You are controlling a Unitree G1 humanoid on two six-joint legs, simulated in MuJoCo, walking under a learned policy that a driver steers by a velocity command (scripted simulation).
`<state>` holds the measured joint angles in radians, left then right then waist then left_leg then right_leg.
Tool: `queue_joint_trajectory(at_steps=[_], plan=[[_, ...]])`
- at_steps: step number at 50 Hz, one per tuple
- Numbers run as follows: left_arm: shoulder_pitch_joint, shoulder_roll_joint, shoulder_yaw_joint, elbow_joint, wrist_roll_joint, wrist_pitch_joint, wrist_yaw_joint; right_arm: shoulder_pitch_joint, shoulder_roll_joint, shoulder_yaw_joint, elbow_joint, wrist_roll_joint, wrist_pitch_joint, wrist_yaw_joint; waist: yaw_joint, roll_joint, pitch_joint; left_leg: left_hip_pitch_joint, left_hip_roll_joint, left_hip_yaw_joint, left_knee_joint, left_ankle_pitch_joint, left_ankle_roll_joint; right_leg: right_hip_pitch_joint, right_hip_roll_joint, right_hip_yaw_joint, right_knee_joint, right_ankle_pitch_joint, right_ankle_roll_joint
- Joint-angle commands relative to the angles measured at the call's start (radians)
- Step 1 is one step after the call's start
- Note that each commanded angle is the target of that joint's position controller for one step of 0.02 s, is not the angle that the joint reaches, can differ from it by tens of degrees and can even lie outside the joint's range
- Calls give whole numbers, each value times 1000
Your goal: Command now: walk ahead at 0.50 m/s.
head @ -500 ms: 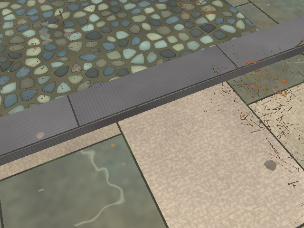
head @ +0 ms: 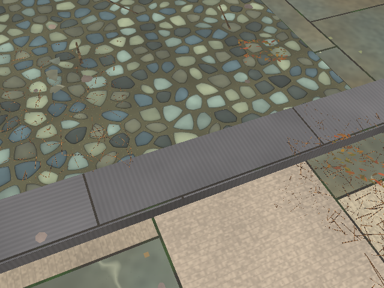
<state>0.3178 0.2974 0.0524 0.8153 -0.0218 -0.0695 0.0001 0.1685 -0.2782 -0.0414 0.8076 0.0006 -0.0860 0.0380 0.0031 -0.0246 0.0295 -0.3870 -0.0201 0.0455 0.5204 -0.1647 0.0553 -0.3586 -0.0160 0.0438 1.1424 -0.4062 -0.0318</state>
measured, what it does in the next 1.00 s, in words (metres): walks ahead, turning left: right foot, then left foot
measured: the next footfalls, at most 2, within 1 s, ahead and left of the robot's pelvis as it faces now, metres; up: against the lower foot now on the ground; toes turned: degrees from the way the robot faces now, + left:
right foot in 0.38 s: +0.40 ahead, -0.14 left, +0.00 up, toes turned +5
left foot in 0.82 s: +0.32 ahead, +0.11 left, +0.00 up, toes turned +23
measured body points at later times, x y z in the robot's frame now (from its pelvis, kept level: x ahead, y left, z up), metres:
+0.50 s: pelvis +0.25 -0.04 +0.00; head +0.29 -0.05 +0.44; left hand +0.43 +0.23 -0.08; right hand +0.31 -0.33 -0.14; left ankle +0.12 +0.08 -0.65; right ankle +0.36 -0.14 -0.73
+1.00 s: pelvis +0.30 +0.00 +0.01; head +0.32 +0.05 +0.46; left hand +0.32 +0.33 -0.11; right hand +0.54 -0.21 -0.07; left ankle +0.29 +0.09 -0.73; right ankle +0.36 -0.14 -0.65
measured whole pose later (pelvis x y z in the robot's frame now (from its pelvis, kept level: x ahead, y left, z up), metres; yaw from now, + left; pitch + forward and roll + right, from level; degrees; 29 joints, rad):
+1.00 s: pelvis +0.30 +0.00 +0.01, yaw +25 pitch +2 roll -3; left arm 0.05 0.32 0.09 0.84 0.01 0.01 0.04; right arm 0.21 -0.30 -0.08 0.69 0.00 0.02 -0.02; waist -0.01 -0.03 0.05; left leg -0.32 -0.01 -0.04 0.48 -0.19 0.05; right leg -0.54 -0.01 0.01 1.07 -0.41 0.06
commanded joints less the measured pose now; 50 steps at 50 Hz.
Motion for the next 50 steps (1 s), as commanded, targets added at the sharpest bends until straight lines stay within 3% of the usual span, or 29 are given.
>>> queue_joint_trajectory(at_steps=[1,3,6,10,12,14,16,18,19,20,21,22,23,24,25,27,30,35,38,40,41,42,43,44,45,46,47,50], plan=[[-31,101,29,-88,9,-15,4,48,-103,-21,-34,-15,-11,-4,-13,128,-64,256,259,-365,-321,-17,163,-269,-113,43,4,116,-5],[-12,70,24,-78,12,2,6,54,-114,-24,-22,-7,-21,-6,4,120,-57,211,246,-293,-361,74,180,-246,-121,28,-48,149,13],[-100,56,19,-104,21,6,10,87,-146,-33,2,-3,-22,-20,-10,87,-21,228,241,-220,-396,179,185,-319,-129,20,-194,281,44],[-242,25,8,-135,19,-10,-2,149,-157,-34,31,12,-9,-34,-57,78,9,243,194,-143,-400,193,147,-279,-93,-11,-454,477,55],[-307,22,5,-151,13,-18,-11,193,-167,-37,50,18,0,-38,-80,77,25,265,200,-153,-385,171,146,-255,-67,-20,-541,506,62],[-355,25,5,-166,16,-31,-23,218,-168,-39,66,17,16,-44,-88,81,40,303,206,-165,-322,280,135,-234,-36,-21,-613,505,59],[-346,50,15,-168,23,-42,-30,218,-176,-44,70,18,32,-53,-67,111,12,354,213,-194,-228,380,104,-181,-13,-2,-668,480,40],[-240,92,32,-135,32,-49,-24,170,-187,-52,52,22,41,-60,-1,132,-50,355,192,-213,-99,468,64,-30,8,-10,-719,486,8],[-138,134,47,-106,41,-52,-14,156,-165,-46,37,19,40,-60,46,110,-122,299,133,-190,33,459,26,150,-19,-10,-743,618,-23],[-4,205,62,-93,65,-50,-1,139,-100,-25,-9,-4,36,-60,90,-15,-285,109,48,-148,310,159,-23,454,-207,141,-647,973,-84],[-6,232,62,-99,61,-28,0,349,-7,3,8,-1,31,-54,8,-284,-458,-186,-58,-111,627,-570,-77,752,-477,419,-595,1178,-253],[-21,165,50,-125,44,-8,-1,351,-123,-23,27,20,36,-54,42,-208,-505,-212,-7,-189,730,-546,-86,689,-435,448,-660,938,-253],[-79,114,36,-131,34,3,5,247,-166,-42,5,37,47,-57,45,-142,-358,-286,30,-152,756,-477,-94,572,-382,322,-698,788,-218],[-136,94,28,-124,29,10,11,195,-153,-44,-6,33,63,-66,27,-90,-260,-295,65,-123,736,-413,-108,441,-337,251,-741,692,-195],[-185,74,21,-121,30,16,13,183,-148,-51,-8,23,85,-73,3,-87,-188,-260,91,-116,709,-374,-120,305,-311,189,-784,612,-188],[-254,87,27,-112,52,16,13,207,-106,-50,-20,20,124,-81,-43,-133,-123,-130,99,-82,657,-306,-132,92,-274,86,-876,500,-192],[-284,106,36,-96,50,11,21,176,-85,-51,-55,10,138,-80,-49,-114,-119,-100,113,-68,538,-221,-125,65,-292,9,-913,495,-214],[-296,145,48,-69,33,35,35,80,-98,-53,-107,8,141,-50,-25,-94,-134,-15,114,-34,329,-116,-93,112,-315,-73,-910,434,-197],[-284,169,56,-48,15,53,30,53,-114,-62,-133,9,149,-34,-22,-95,-116,22,98,-6,208,-137,-62,169,-337,-83,-862,397,-163],[-279,161,56,-30,-2,65,30,86,-117,-71,-125,4,147,-29,-47,-74,-112,123,59,27,41,-49,-21,160,-304,-123,-768,337,-101],[-230,127,49,-6,0,71,27,117,-151,-85,-118,-2,145,-36,-49,-6,-102,197,56,-20,-61,53,16,113,-251,-165,-657,253,-37],[-205,72,36,-16,38,74,19,141,-266,-113,-130,-3,141,-56,-18,272,-90,318,270,-317,-149,411,103,-89,-124,-272,-364,0,67],[-273,72,34,-66,55,71,26,116,-324,-115,-164,-25,126,-57,-30,365,-87,326,415,-563,-186,487,292,-308,14,-164,-131,-271,119],[-333,110,45,-73,42,70,31,129,-278,-107,-163,-38,102,-48,-71,232,-131,308,381,-527,-202,410,303,-322,6,-35,-13,-249,102],[-326,113,50,-69,23,72,34,90,-258,-101,-163,-28,84,-49,-41,188,-120,305,328,-446,-197,359,247,-333,-11,-3,1,-159,83],[-296,112,54,-43,24,74,43,35,-228,-95,-172,-8,79,-54,-14,141,-122,302,287,-395,-185,307,191,-334,-26,11,-18,-83,78],[-290,126,60,-36,32,75,50,-1,-202,-85,-181,7,82,-61,-3,146,-119,284,272,-371,-183,312,167,-319,-29,17,-34,-36,81],[-270,105,58,-29,25,67,44,1,-186,-76,-194,0,88,-76,9,145,-156,279,234,-343,-175,369,164,-252,5,16,-70,48,93]])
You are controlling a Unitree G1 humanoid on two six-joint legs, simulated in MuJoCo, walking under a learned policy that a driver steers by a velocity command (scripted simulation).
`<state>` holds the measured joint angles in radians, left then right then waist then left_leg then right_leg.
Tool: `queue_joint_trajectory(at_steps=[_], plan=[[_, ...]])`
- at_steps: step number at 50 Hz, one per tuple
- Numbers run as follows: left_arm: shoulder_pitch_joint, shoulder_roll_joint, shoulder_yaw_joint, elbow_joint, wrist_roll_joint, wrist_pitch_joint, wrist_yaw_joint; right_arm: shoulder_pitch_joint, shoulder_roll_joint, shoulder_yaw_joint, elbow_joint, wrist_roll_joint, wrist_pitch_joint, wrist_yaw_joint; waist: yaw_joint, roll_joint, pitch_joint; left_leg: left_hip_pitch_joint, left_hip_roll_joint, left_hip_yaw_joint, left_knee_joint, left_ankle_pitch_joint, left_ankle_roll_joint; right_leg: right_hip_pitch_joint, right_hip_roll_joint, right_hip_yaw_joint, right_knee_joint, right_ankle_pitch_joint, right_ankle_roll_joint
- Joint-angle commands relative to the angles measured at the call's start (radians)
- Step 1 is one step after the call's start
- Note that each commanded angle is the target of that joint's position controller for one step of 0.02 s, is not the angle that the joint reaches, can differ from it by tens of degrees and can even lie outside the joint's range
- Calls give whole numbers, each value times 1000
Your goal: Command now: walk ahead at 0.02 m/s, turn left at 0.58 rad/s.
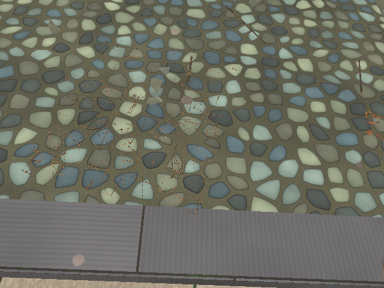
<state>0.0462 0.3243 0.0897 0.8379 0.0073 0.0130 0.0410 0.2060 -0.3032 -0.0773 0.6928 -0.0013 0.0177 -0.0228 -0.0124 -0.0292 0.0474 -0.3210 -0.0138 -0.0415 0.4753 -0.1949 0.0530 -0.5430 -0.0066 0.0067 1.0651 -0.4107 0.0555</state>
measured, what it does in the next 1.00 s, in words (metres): steps on the spot, turning left: right foot, then left foot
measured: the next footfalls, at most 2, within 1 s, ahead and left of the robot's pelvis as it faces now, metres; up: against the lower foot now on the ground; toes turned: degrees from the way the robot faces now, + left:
right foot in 0.30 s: +0.08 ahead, -0.14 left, +0.00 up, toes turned +16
left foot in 0.74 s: -0.01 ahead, +0.12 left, +0.00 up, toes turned +29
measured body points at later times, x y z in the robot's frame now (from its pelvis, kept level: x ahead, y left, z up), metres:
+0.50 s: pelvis +0.01 -0.04 +0.00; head +0.06 -0.05 +0.45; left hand +0.05 +0.28 -0.10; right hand +0.24 -0.29 -0.11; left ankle -0.04 +0.09 -0.66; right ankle +0.04 -0.15 -0.74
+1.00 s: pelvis +0.07 +0.07 +0.01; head +0.07 +0.11 +0.45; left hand +0.07 +0.39 -0.10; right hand +0.27 -0.14 -0.09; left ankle -0.05 +0.10 -0.74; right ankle +0.27 -0.01 -0.68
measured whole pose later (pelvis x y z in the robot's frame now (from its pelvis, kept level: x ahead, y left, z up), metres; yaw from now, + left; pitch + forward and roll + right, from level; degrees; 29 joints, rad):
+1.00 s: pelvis +0.07 +0.07 +0.01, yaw +33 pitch +1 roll -2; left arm 0.09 0.34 0.07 0.80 0.00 -0.08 -0.04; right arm 0.40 -0.27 -0.05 0.68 0.00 -0.04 -0.02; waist -0.04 -0.04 0.02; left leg -0.02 -0.04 -0.08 0.26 -0.26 0.06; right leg -0.61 -0.06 0.02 0.76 -0.05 0.04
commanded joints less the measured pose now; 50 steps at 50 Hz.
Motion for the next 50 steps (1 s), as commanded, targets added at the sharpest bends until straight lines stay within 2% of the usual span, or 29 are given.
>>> queue_joint_trajectory(at_steps=[1,5,10,12,14,15,16,17,18,19,20,21,24,26,29,30,33,35,36,37,38,39,40,41,42,43,44,46,50], plan=[[-6,69,17,-53,-7,-17,3,-29,-165,-42,-80,5,-14,-18,18,149,-172,228,223,-262,-128,387,166,-69,1,57,-49,65,10],[-34,57,8,-58,-9,-20,-6,-26,-187,-50,-88,8,-2,-25,-2,172,-156,206,209,-310,-127,262,172,4,20,72,-237,80,29],[-13,79,10,-56,-17,-32,-22,-55,-191,-51,-99,8,9,-11,-7,194,-142,160,193,-407,-110,250,173,122,43,82,-388,50,18],[16,85,12,-52,-20,-42,-30,-72,-188,-49,-104,14,14,-10,6,199,-149,172,179,-445,-83,289,159,173,49,81,-489,72,5],[90,96,19,-31,-17,-49,-37,-102,-177,-44,-113,25,23,-16,50,179,-154,125,125,-430,-30,243,103,320,31,63,-707,251,-24],[122,149,32,-25,-4,-46,-34,-78,-143,-34,-117,23,24,-17,41,94,-173,19,68,-373,64,70,51,447,-98,155,-745,320,-72],[85,230,46,-37,10,-33,-23,-15,-92,-23,-124,18,19,-13,-30,-178,-149,-184,-101,-173,262,-305,-14,525,-301,377,-756,516,-195],[80,194,37,-49,35,-35,-25,-26,-174,-47,-128,10,10,-11,3,-218,-130,-263,-95,-120,489,-455,-62,454,-416,497,-780,575,-332],[30,145,21,-72,29,-38,-20,-9,-227,-67,-110,12,10,-8,-14,-133,-111,-260,-49,-133,616,-389,-80,427,-387,418,-771,555,-328],[-15,111,13,-78,15,-36,-15,5,-221,-72,-89,15,17,-7,-30,-105,-90,-263,-38,-120,665,-326,-96,414,-315,316,-757,513,-279],[-26,95,7,-84,2,-34,-11,16,-196,-68,-76,13,28,-10,-25,-97,-76,-285,-33,-111,705,-273,-113,426,-270,251,-752,473,-249],[-19,92,2,-82,-5,-31,-6,13,-170,-61,-78,15,35,-7,-15,-101,-62,-303,-27,-100,729,-241,-127,432,-257,211,-752,498,-249],[46,113,4,-69,3,-16,8,-63,-125,-41,-121,27,33,0,35,-128,-58,-325,5,-27,620,-190,-153,497,-243,127,-768,537,-268],[74,136,11,-65,4,-9,9,-91,-113,-32,-142,24,31,5,59,-135,-82,-302,35,-8,523,-193,-162,550,-268,109,-763,562,-280],[56,176,24,-74,-2,-3,-3,-92,-99,-20,-158,19,32,18,62,-145,-97,-173,58,44,374,-192,-147,507,-285,49,-760,587,-274],[63,186,29,-74,-6,-2,-9,-84,-103,-20,-158,21,35,22,65,-144,-108,-131,55,68,334,-186,-136,489,-289,36,-773,508,-269],[79,205,36,-66,-30,-15,-28,-73,-112,-23,-162,25,40,35,58,-146,-75,-43,50,104,201,-172,-82,422,-308,40,-805,162,-245],[54,185,32,-63,-46,-23,-36,18,-112,-31,-122,26,34,42,-2,-121,-69,116,21,141,39,-96,-28,333,-288,-3,-743,40,-200],[71,134,18,-54,-39,-27,-41,112,-133,-47,-78,32,29,36,-33,-63,-94,267,-4,136,0,-111,3,245,-248,-58,-627,-12,-164],[49,55,-6,-67,-15,-33,-50,243,-195,-72,-44,39,21,25,-81,137,-116,440,128,-89,-94,-159,71,58,-162,-164,-295,-74,-91],[-39,21,-19,-167,7,-54,-51,274,-334,-90,-75,27,-7,30,-83,366,-102,522,369,-638,-208,-281,274,-317,18,-115,-15,-254,-33],[-98,97,0,-178,-21,-79,-55,252,-251,-68,-83,10,-43,41,-109,234,-84,463,401,-697,-288,-389,319,-375,-25,46,100,-219,-48],[-87,135,12,-176,-44,-94,-65,195,-198,-48,-86,7,-64,39,-66,225,-23,403,368,-607,-306,-422,275,-365,-63,68,80,-109,-76],[-47,146,19,-145,-37,-102,-67,145,-161,-36,-95,12,-72,34,-34,179,10,361,314,-505,-300,-367,230,-326,-87,62,41,-7,-79],[-36,149,20,-132,-15,-108,-65,114,-147,-28,-99,19,-70,26,-20,166,21,339,277,-435,-304,-266,204,-296,-92,58,-24,73,-69],[-23,141,20,-119,-4,-111,-68,101,-138,-20,-104,12,-70,17,-7,168,14,319,242,-367,-314,-170,183,-244,-92,50,-69,151,-57],[-14,123,15,-109,-3,-114,-72,107,-139,-20,-105,5,-73,11,-5,165,3,314,221,-318,-320,-69,174,-213,-76,30,-106,222,-44],[-28,89,4,-106,-3,-115,-76,132,-141,-21,-94,4,-78,1,-13,137,-9,314,197,-236,-317,78,162,-182,-61,12,-210,321,-20],[-81,47,-21,-116,-21,-106,-86,180,-153,-22,-61,3,-80,-2,-53,160,11,280,184,-134,-323,127,140,-107,-42,-17,-388,447,1]])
